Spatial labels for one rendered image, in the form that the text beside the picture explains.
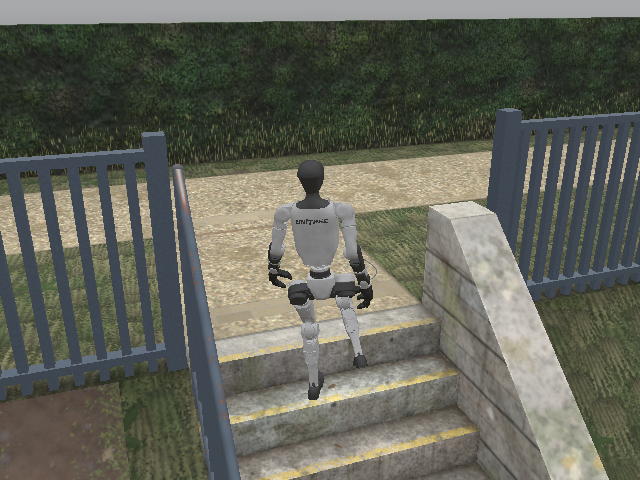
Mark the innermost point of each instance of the right robot upper arm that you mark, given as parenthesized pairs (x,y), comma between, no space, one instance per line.
(347,214)

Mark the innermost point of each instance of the robot left hand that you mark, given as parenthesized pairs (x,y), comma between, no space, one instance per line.
(281,273)

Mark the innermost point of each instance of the humanoid robot head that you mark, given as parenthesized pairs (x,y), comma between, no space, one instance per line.
(311,176)

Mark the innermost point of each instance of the robot right hand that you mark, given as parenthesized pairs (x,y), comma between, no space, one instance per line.
(366,294)

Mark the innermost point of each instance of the robot left forearm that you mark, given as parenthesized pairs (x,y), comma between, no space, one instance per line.
(273,261)

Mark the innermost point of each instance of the left robot upper arm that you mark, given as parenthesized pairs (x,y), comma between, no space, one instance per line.
(281,216)

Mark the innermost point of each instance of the left robot shin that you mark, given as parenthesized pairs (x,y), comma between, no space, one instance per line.
(311,355)

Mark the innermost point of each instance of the robot right forearm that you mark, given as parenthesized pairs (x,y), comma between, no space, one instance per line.
(360,270)

